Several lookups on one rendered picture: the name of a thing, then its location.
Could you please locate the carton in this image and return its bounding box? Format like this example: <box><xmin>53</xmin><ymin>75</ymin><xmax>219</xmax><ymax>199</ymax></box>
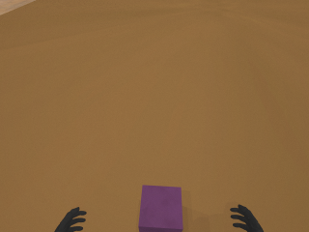
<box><xmin>138</xmin><ymin>185</ymin><xmax>183</xmax><ymax>232</ymax></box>

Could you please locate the robot right hand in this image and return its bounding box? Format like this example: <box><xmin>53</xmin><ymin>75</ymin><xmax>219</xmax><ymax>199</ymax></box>
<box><xmin>230</xmin><ymin>204</ymin><xmax>264</xmax><ymax>232</ymax></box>

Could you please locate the robot left hand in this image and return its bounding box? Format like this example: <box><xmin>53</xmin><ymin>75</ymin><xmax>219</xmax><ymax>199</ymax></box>
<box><xmin>54</xmin><ymin>207</ymin><xmax>87</xmax><ymax>232</ymax></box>

